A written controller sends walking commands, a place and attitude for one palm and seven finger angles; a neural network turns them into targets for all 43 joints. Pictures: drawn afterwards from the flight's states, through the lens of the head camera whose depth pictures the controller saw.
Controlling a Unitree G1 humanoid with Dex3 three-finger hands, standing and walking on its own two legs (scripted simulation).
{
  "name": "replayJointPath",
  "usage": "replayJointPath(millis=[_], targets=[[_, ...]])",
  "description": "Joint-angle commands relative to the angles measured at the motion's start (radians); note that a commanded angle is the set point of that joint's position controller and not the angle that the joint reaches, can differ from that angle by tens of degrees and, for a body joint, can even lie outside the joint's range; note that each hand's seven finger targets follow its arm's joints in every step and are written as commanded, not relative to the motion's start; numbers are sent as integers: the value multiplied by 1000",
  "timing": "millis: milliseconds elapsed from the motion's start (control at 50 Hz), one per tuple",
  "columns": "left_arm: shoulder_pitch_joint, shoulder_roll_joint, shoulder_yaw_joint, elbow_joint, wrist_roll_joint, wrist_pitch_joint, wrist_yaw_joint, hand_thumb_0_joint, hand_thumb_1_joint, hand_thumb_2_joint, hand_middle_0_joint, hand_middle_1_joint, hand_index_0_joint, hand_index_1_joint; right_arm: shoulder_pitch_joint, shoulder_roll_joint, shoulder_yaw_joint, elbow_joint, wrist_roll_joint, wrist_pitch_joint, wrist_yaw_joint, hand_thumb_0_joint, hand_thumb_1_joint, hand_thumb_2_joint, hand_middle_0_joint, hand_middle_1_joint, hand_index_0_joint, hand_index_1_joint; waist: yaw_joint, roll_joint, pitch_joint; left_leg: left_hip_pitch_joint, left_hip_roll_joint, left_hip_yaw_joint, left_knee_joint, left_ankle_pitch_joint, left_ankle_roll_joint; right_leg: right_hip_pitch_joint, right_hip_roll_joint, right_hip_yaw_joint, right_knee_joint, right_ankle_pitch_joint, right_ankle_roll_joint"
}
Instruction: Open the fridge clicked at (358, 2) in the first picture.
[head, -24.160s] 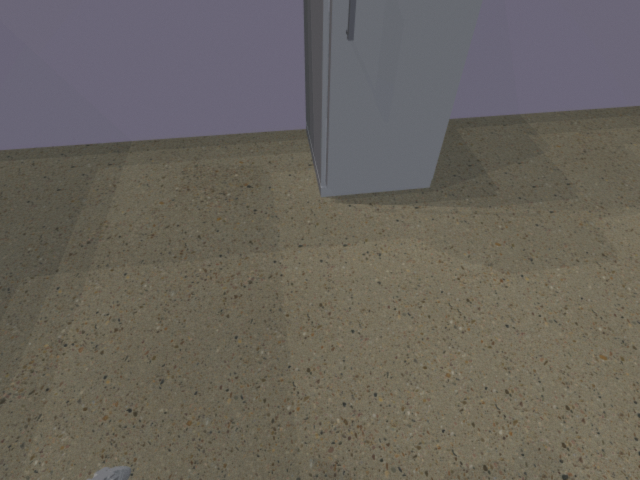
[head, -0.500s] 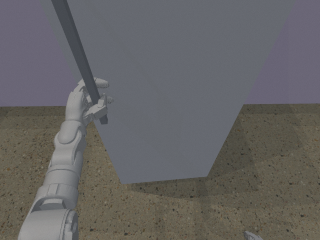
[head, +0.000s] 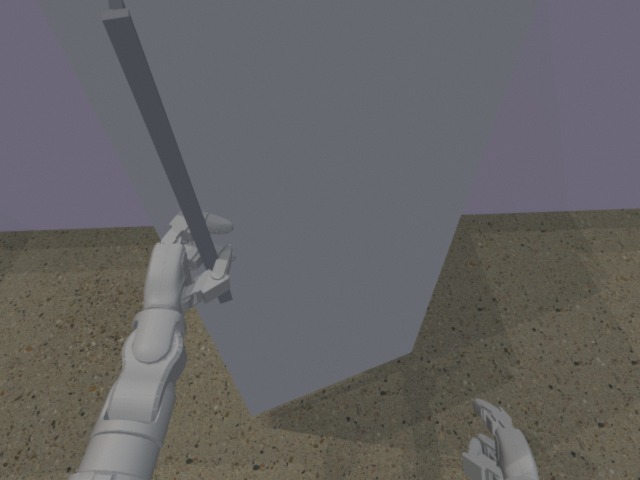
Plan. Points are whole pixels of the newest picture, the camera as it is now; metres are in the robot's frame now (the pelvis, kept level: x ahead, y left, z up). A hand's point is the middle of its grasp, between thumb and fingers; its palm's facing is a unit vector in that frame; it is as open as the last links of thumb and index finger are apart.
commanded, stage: walk backward, drawing the door open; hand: left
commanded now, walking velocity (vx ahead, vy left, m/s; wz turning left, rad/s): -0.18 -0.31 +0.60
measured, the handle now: (186, 192) +0.39 +0.16 +0.18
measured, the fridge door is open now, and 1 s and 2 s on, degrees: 20 60 77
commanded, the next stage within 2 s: stop walking and hold the door back in 1.34 s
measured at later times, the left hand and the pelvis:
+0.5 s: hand (304, 388) +0.20 +0.02 +0.09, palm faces +0.11 -0.98 -0.19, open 6.2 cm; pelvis -0.08 -0.11 -0.02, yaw +11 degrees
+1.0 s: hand (471, 473) +0.13 -0.12 +0.09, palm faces +0.43 -0.88 -0.18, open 6.3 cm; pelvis -0.05 -0.32 -0.01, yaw +37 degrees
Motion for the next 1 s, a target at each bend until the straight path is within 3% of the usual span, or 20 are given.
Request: replayJointPath(millis=[0,160,300,360,400,440,460,480,520,580,660,720,740,760,780,820,860,920,960,980], targets=[[-198,104,18,-332,23,-72,6,0,900,900,-450,-1400,-450,-1400,-71,-116,-30,-136,-14,-43,4,0,-900,-900,200,300,200,300,3,108,-248,60,153,-142,-117,671,29,128,45,-49,31,171,-11],[-81,86,-3,-424,31,-47,-1,0,900,900,-450,-1400,-450,-1400,-66,-102,-45,-129,-4,-71,-1,0,-900,-900,200,300,200,300,-11,32,-245,-93,124,-154,-133,264,41,182,19,-18,-41,144,-23],[-17,104,3,-542,38,-16,0,0,900,900,-450,-1400,-450,-1400,-50,-54,-48,-99,1,-115,-10,0,-900,-900,200,300,200,300,-14,-151,-256,-119,-19,8,131,31,-12,145,-97,-13,-194,-42,-90],[15,82,-19,-551,51,1,-1,0,900,900,-450,-1400,-450,-1400,-56,-51,-47,-96,-4,-139,-18,0,-900,-900,200,300,200,300,6,-207,-213,-189,-11,39,398,-111,-15,103,-172,-27,-222,-78,-150],[-5,52,-49,-558,65,11,-6,0,900,900,-450,-1400,-450,-1400,-37,-48,-37,-95,-14,-157,-21,0,-900,-900,200,300,200,300,-1,-203,-169,-148,33,34,373,-147,-5,40,-192,-71,-207,-64,-169],[-25,16,-113,-589,47,14,-11,0,900,900,-450,-1400,-450,-1400,16,-65,-26,-77,-18,-178,-29,0,-900,-900,200,300,200,300,-60,-24,-103,74,99,-115,-21,-1,26,-195,-88,-129,122,-41,-103],[-25,-2,-140,-635,37,-6,-21,0,900,900,-450,-1400,-450,-1400,6,-128,-47,-110,-33,-194,-24,0,-900,-900,200,300,200,300,-64,276,-73,94,395,-643,-336,87,134,-379,56,-109,452,-200,-6],[-21,39,-122,-628,83,-29,-19,0,900,900,-450,-1400,-450,-1400,-35,-125,-46,-112,-58,-193,-6,0,-900,-900,200,300,200,300,-19,231,-82,-23,534,-929,-461,-108,205,-308,48,117,684,-185,25],[-67,99,-57,-709,115,-50,-17,0,900,900,-450,-1400,-450,-1400,-119,-117,-66,-94,-61,-163,1,0,-900,-900,200,300,200,300,2,169,-41,-140,436,-772,-403,-310,167,-300,27,162,722,-147,17],[41,-18,-136,-626,98,-42,-37,0,900,900,-450,-1400,-450,-1400,-85,-111,-78,-55,-41,-174,19,0,-900,-900,200,300,200,300,28,106,-101,-159,306,-464,-286,-188,112,-91,58,105,471,-155,11],[27,-49,-176,-616,83,-57,-42,0,900,900,-450,-1400,-450,-1400,-71,-98,-81,-42,-18,-213,20,0,-900,-900,200,300,200,300,-3,216,-212,-87,153,-322,-272,-149,37,162,155,-58,-9,-192,19],[31,15,-150,-682,80,-86,-44,0,900,900,-450,-1400,-450,-1400,-34,-38,-72,-7,-4,-216,26,0,-900,-900,200,300,200,300,-43,76,-261,14,-8,-133,-24,24,-10,122,50,-52,-162,17,-41],[21,20,-141,-722,66,-96,-39,0,900,900,-450,-1400,-450,-1400,-54,1,-61,-14,-5,-213,30,0,-900,-900,200,300,200,300,-39,40,-249,-42,-5,-99,57,85,-16,137,-3,-48,-119,136,-59],[119,52,-84,-659,59,-80,-35,0,900,900,-450,-1400,-450,-1400,-51,-17,-95,-13,5,-223,13,0,-900,-900,200,300,200,300,-8,-290,-278,-99,-36,12,283,-16,-40,159,-102,-14,-202,178,-109],[94,53,-81,-683,75,-78,-38,0,900,900,-450,-1400,-450,-1400,-106,-30,-93,-33,-2,-238,-7,0,-900,-900,200,300,200,300,37,-390,-223,-218,-31,3,533,-183,-28,139,-182,70,-217,281,-183],[52,-1,-135,-641,97,-79,-52,0,900,900,-450,-1400,-450,-1400,-153,-5,-63,-28,-22,-260,-31,0,-900,-900,200,300,200,300,40,-230,-89,-374,21,-20,694,-248,-19,150,-234,80,-133,534,-255],[97,-21,-147,-624,105,-103,-57,0,900,900,-450,-1400,-450,-1400,-104,3,-48,-40,-40,-254,-45,0,-900,-900,200,300,200,300,34,-195,-75,-346,44,59,561,-206,-27,242,-192,-34,-78,633,-233],[86,-67,-201,-620,105,-118,-57,0,900,900,-450,-1400,-450,-1400,-73,-8,-45,-59,-41,-254,-46,0,-900,-900,200,300,200,300,10,-195,-93,-239,46,104,316,-152,-18,263,-181,-57,-39,700,-202],[80,-80,-225,-664,107,-124,-57,0,900,900,-450,-1400,-450,-1400,27,-14,-45,-68,-36,-266,-40,0,-900,-900,200,300,200,300,-48,-158,-178,20,35,114,-21,-7,20,144,-98,-127,198,787,-105],[65,-77,-241,-682,102,-133,-56,0,900,900,-450,-1400,-450,-1400,81,-36,-56,-64,-36,-265,-34,0,-900,-900,200,300,200,300,-99,-62,-240,360,166,-53,-194,390,77,-124,-53,-143,450,583,0]])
